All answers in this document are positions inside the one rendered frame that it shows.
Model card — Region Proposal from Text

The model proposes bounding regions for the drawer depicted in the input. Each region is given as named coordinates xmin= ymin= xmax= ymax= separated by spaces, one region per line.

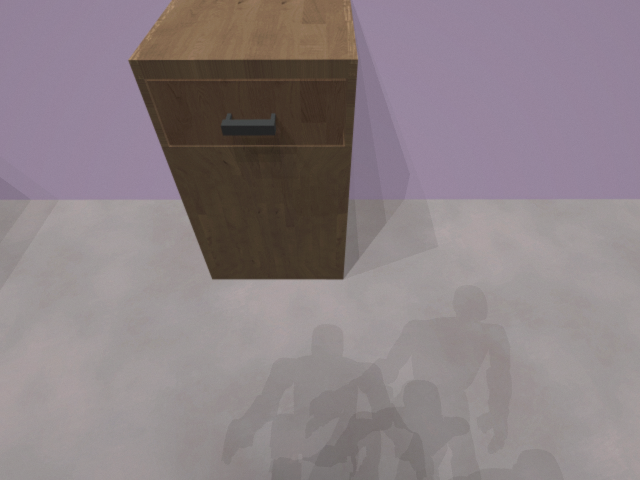
xmin=147 ymin=78 xmax=346 ymax=145

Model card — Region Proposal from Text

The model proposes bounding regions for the cabinet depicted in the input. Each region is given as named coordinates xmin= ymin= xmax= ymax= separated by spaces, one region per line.
xmin=128 ymin=0 xmax=358 ymax=279

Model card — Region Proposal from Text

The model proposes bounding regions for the handle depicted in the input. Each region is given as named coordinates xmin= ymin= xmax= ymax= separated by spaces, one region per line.
xmin=221 ymin=113 xmax=276 ymax=136

